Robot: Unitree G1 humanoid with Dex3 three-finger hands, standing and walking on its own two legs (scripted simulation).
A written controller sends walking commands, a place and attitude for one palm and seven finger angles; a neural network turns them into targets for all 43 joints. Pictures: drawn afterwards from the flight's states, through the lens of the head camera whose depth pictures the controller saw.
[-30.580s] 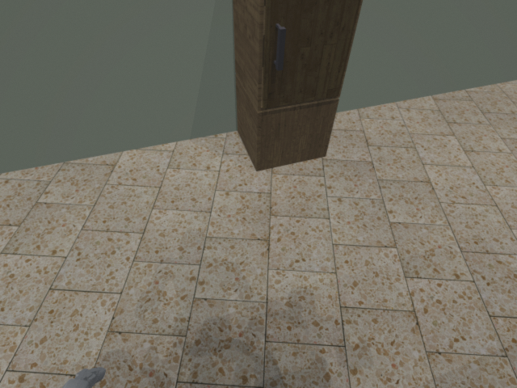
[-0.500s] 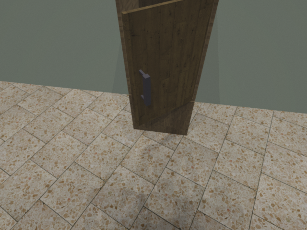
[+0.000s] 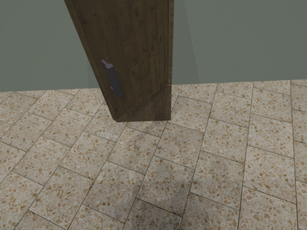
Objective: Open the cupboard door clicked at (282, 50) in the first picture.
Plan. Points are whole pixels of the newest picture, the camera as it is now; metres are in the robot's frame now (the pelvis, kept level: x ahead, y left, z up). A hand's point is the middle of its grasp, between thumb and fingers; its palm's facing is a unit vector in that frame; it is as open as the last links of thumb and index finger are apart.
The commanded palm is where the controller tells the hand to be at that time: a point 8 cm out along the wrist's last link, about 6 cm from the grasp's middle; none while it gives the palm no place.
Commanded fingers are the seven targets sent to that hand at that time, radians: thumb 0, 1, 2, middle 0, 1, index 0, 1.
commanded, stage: walk to a spot facing it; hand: left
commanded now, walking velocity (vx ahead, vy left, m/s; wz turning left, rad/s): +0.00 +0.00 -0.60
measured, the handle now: (111, 79) +0.64 +0.23 -0.04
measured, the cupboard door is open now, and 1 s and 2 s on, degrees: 41 41 41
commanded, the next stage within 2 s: none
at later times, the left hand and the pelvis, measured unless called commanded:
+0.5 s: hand out of the picture +0.08 +0.21 -0.15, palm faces -0.15 -0.96 -0.25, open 7.4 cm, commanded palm none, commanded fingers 0.00 0.90 0.90 -0.20 -0.30 -0.20 -0.30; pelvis +0.01 +0.01 +0.02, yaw -16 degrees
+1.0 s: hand (124, 195) +0.23 +0.13 -0.15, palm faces -0.58 -0.77 -0.26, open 7.4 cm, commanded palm none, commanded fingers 0.00 0.90 0.90 -0.20 -0.30 -0.20 -0.30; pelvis +0.01 +0.02 +0.00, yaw -36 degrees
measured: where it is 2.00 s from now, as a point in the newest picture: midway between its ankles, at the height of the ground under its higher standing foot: outside the picture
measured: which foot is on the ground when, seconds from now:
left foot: down 0.00-0.00, up 0.02-0.54, down 0.56-1.00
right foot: down 0.00-0.56, up 0.58-0.98, down 1.00-1.00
